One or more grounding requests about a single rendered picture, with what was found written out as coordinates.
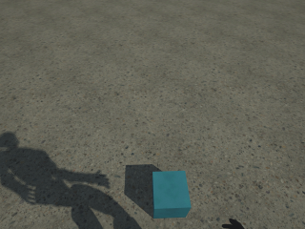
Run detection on right robot hand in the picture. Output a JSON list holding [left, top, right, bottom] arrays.
[[222, 219, 245, 229]]

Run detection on carton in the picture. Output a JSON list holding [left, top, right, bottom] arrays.
[[152, 171, 192, 219]]

